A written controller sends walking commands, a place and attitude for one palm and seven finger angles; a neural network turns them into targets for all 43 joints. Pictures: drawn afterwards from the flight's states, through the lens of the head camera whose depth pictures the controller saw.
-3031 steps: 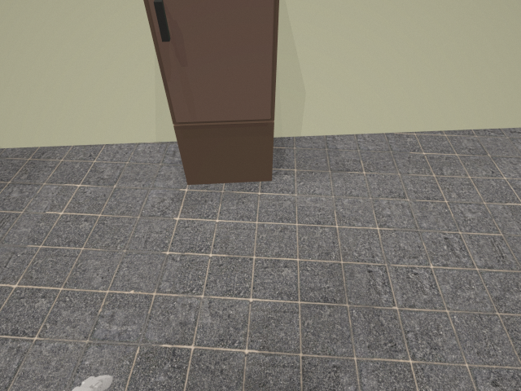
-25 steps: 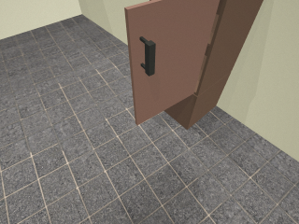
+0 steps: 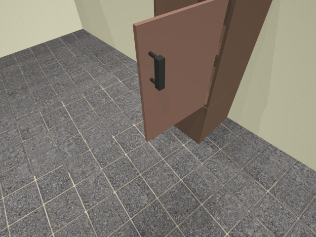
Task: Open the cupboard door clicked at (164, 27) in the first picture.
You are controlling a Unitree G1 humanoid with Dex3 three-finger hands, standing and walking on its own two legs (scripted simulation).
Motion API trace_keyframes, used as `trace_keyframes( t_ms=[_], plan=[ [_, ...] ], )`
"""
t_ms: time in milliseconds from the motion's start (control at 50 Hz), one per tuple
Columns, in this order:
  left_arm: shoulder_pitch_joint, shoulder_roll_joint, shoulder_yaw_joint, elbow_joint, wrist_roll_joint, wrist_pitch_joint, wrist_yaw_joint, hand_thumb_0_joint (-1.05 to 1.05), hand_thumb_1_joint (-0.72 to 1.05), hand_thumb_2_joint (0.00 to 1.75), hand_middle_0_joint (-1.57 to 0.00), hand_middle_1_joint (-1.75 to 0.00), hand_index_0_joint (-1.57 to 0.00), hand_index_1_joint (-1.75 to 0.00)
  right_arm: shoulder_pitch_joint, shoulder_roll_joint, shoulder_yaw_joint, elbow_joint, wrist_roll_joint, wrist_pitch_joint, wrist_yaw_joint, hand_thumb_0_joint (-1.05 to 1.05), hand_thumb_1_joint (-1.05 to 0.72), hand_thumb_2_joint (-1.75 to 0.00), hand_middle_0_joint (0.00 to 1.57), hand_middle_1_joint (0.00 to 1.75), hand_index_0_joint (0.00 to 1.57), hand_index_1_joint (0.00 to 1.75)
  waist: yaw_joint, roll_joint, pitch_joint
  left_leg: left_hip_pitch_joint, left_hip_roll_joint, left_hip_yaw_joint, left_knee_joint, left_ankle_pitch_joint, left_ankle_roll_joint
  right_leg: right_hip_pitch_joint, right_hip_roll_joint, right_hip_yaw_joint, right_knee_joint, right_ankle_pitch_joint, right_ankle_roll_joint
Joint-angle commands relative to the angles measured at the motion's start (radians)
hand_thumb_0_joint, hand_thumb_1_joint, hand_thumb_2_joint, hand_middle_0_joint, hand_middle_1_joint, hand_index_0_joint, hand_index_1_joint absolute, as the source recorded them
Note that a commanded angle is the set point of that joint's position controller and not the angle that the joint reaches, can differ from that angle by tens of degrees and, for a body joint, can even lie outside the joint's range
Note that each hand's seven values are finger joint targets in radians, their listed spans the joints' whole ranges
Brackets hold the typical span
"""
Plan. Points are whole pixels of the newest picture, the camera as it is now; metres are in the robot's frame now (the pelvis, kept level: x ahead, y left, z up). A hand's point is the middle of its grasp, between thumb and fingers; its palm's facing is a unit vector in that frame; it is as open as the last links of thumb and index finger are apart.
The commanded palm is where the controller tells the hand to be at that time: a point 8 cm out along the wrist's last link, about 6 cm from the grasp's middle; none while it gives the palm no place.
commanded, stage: let the arm hang, fingers relaxed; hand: left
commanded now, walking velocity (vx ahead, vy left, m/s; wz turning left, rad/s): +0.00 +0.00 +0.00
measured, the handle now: (155, 70) +0.62 +0.04 +0.08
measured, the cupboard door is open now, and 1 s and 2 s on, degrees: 84 84 84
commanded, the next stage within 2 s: look to check the result in 0.18 s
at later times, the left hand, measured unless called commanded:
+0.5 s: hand out of the picture +0.01 +0.18 -0.17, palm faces +0.02 -0.98 -0.20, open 7.4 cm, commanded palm none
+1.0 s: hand out of the picture +0.06 +0.20 -0.16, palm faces +0.00 -0.96 -0.28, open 7.4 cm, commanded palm none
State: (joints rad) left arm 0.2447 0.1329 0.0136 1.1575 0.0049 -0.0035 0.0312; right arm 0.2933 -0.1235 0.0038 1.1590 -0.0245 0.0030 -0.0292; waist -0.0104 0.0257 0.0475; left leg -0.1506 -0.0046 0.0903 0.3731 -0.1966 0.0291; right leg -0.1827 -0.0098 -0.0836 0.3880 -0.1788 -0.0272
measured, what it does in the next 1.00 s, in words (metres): stands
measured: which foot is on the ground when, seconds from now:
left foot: down 0.00-1.00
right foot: down 0.00-1.00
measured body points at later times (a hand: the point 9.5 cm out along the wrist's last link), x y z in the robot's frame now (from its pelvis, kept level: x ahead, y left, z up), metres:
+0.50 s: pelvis +0.01 +0.00 +0.00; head +0.02 -0.01 +0.45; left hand +0.01 +0.23 -0.16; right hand +0.00 -0.21 -0.17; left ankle +0.01 +0.10 -0.75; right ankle +0.02 -0.10 -0.74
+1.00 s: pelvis +0.01 -0.01 +0.00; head +0.03 -0.02 +0.45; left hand +0.07 +0.25 -0.14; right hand +0.04 -0.27 -0.16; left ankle +0.01 +0.10 -0.74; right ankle +0.02 -0.10 -0.74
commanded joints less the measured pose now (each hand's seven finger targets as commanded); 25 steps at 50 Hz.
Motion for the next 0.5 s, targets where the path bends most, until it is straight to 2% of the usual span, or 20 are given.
trace_keyframes(
  t_ms=[0,200,400,480],
  plan=[
    [0.062,0.104,0.014,-0.018,0.002,-0.013,0.010,0.00,0.90,0.90,-0.20,-0.30,-0.20,-0.30,0.062,-0.088,-0.011,-0.015,0.003,-0.008,-0.006,0.00,-0.90,-0.90,0.20,0.30,0.20,0.30,0.005,0.001,0.034,-0.060,0.116,-0.121,-0.106,0.002,-0.001,0.008,-0.103,0.107,-0.073,0.000,-0.015],
    [0.065,0.102,0.013,-0.014,0.005,-0.017,0.010,0.00,0.90,0.90,-0.20,-0.30,-0.20,-0.30,0.053,-0.098,-0.015,-0.014,0.004,-0.012,-0.008,0.00,-0.90,-0.90,0.20,0.30,0.20,0.30,-0.001,-0.019,0.029,-0.028,0.119,-0.119,-0.102,0.035,0.002,-0.005,-0.103,0.111,-0.068,0.022,-0.011],
    [0.051,0.125,0.015,-0.017,0.006,-0.020,0.007,0.00,0.90,0.90,-0.20,-0.30,-0.20,-0.30,0.020,-0.125,-0.020,-0.019,0.005,-0.015,-0.007,0.00,-0.90,-0.90,0.20,0.30,0.20,0.30,0.000,-0.005,0.029,-0.013,0.119,-0.119,-0.104,0.037,0.003,-0.005,-0.107,0.115,-0.075,0.026,-0.013],
    [0.035,0.144,0.019,-0.023,0.007,-0.023,0.006,0.00,0.90,0.90,-0.20,-0.30,-0.20,-0.30,0.007,-0.145,-0.024,-0.022,0.005,-0.016,-0.006,0.00,-0.90,-0.90,0.20,0.30,0.20,0.30,-0.002,-0.019,0.015,-0.005,0.122,-0.121,-0.103,0.047,0.004,0.004,-0.107,0.121,-0.079,0.034,-0.016]
  ],
)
